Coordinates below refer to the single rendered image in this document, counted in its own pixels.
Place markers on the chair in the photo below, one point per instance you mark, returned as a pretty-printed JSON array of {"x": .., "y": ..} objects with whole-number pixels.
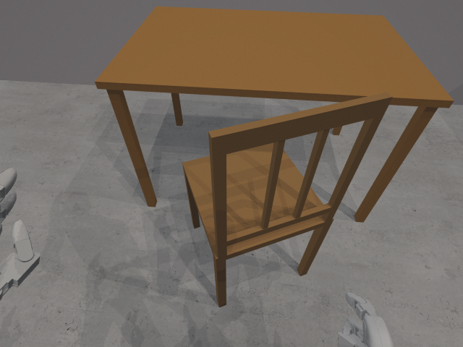
[{"x": 249, "y": 194}]

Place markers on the right robot hand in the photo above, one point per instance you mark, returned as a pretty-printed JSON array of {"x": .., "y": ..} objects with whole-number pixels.
[{"x": 373, "y": 331}]

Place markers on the table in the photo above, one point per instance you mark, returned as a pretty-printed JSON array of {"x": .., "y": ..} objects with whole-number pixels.
[{"x": 270, "y": 54}]

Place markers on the left robot hand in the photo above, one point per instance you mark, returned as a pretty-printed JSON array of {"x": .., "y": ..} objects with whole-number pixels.
[{"x": 17, "y": 266}]

